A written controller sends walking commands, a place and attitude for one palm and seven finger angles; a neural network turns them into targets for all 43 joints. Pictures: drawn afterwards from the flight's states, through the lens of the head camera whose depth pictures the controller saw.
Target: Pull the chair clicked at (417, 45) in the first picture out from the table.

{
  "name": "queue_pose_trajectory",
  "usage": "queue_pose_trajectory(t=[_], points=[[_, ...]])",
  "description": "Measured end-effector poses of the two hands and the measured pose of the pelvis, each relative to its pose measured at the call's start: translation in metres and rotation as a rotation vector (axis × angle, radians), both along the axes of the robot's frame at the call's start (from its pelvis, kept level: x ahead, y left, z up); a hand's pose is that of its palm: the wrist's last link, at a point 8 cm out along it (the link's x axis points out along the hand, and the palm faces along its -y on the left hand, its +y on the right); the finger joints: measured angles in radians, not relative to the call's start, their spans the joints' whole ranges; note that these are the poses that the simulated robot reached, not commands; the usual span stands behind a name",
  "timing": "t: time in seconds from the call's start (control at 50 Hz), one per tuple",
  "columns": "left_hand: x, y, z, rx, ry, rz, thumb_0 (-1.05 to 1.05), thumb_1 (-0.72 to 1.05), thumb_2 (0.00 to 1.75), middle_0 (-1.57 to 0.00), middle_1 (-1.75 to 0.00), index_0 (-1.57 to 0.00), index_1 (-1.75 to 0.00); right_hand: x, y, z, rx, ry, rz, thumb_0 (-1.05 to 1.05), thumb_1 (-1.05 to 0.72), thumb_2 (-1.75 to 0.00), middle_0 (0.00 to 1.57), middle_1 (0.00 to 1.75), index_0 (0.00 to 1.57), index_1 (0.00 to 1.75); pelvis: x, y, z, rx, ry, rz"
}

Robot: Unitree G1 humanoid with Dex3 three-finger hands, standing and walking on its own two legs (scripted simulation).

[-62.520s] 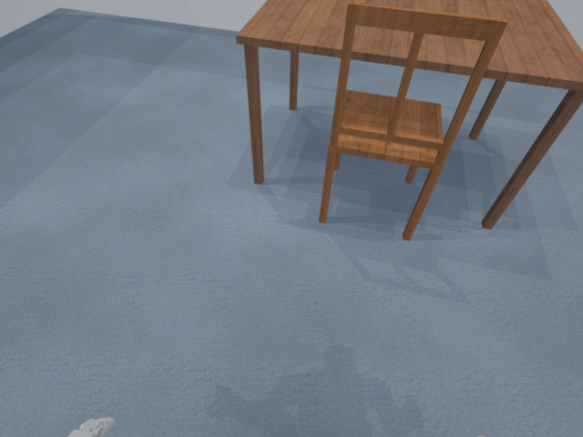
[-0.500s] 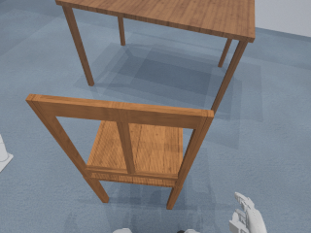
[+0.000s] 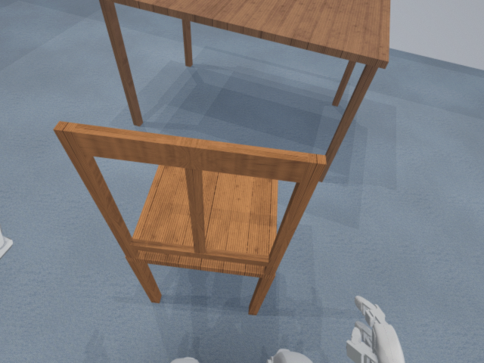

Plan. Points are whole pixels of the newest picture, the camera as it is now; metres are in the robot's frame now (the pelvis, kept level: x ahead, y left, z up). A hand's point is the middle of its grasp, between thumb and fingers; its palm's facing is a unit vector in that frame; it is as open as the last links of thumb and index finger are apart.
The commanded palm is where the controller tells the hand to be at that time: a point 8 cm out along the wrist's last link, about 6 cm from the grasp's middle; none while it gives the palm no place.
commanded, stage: step back with the hand held close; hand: left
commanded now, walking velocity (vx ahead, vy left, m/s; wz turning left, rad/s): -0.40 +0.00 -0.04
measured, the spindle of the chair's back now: (197, 216) +0.40 +0.12 -0.07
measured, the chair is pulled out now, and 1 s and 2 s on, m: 0.66 0.66 0.66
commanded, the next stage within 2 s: stop stepping back and stand still in 0.12 s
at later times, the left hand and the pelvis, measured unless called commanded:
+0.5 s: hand out of the picture +0.10 +0.24 +0.17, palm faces +0.41 -0.80 -0.44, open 7.4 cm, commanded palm +0.04 +0.27 +0.18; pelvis -0.10 -0.02 +0.01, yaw -2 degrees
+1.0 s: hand out of the picture +0.09 +0.23 +0.17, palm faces +0.45 -0.78 -0.43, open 7.4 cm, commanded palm none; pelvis -0.11 -0.03 +0.01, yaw +0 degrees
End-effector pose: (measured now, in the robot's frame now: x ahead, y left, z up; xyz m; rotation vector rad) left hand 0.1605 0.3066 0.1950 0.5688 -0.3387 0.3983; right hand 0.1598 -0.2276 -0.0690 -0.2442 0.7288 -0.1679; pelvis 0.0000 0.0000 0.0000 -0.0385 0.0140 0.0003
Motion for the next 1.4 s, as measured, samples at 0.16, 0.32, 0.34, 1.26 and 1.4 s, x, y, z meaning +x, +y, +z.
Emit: queue_pose_trajectory(t=[0.16,0.32,0.34,1.26,1.4], points=[[-0.025,-0.042,0.010,0.068,-0.009,-0.124,0.01,0.89,0.90,-0.21,-0.30,-0.21,-0.31,-0.044,-0.010,-0.011,0.053,-0.018,0.033,0.01,-0.90,-0.90,0.20,0.30,0.21,0.30,-0.043,-0.022,-0.004,-0.013,0.010,-0.045],[-0.065,-0.054,0.002,0.064,0.112,-0.105,0.01,0.89,0.90,-0.22,-0.30,-0.22,-0.31,-0.109,-0.048,-0.011,0.048,0.055,-0.090,0.01,-0.90,-0.90,0.20,0.30,0.21,0.30,-0.081,-0.032,0.003,0.037,0.018,-0.056],[-0.070,-0.050,-0.002,0.052,0.128,-0.088,0.01,0.89,0.90,-0.22,-0.30,-0.22,-0.31,-0.117,-0.052,-0.009,0.038,0.053,-0.106,0.01,-0.90,-0.90,0.20,0.30,0.21,0.30,-0.083,-0.031,0.003,0.041,0.017,-0.055],[-0.156,-0.113,-0.312,-0.597,1.337,0.065,0.01,0.91,0.90,-0.20,-0.30,-0.20,-0.30,-0.186,-0.033,-0.050,0.081,0.385,-0.030,0.01,-0.91,-0.90,0.20,0.30,0.20,0.30,-0.093,-0.027,0.002,0.043,-0.018,0.012],[-0.209,-0.110,-0.334,-0.678,1.483,0.190,-0.06,1.03,0.90,-0.21,-0.30,-0.21,-0.30,-0.247,-0.032,-0.052,0.065,0.619,-0.102,0.01,-0.93,-0.90,0.20,0.30,0.20,0.30,-0.085,-0.031,0.007,0.026,-0.024,0.024]])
